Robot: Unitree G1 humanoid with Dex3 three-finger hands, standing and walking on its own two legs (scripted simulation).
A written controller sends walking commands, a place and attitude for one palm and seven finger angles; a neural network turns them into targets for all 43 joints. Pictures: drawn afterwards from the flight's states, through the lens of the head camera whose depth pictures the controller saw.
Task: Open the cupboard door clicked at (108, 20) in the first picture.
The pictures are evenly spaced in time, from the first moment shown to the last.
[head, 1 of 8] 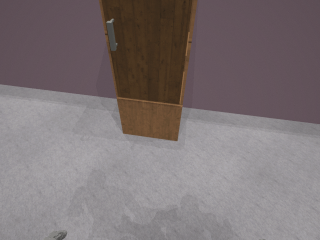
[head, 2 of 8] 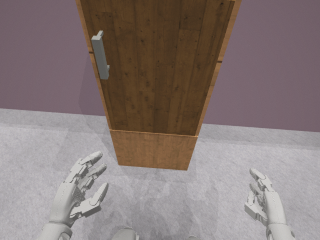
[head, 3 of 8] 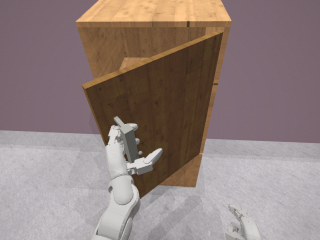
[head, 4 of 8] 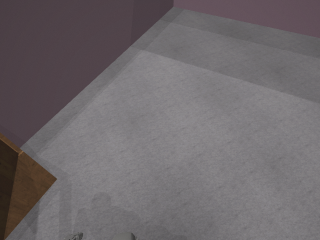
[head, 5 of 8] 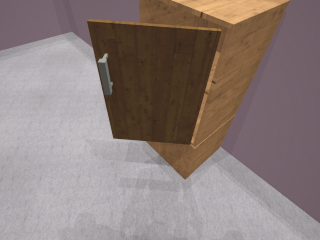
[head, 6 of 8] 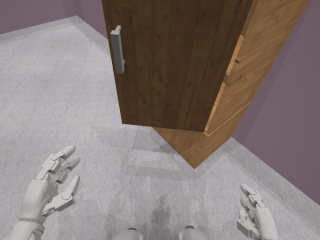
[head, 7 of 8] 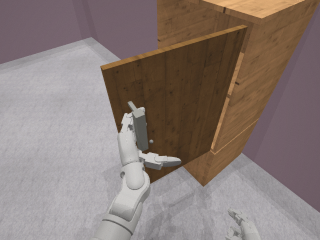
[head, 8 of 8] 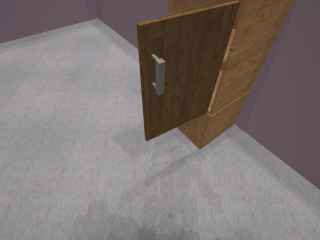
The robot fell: no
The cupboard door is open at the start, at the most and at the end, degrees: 0 84 83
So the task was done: yes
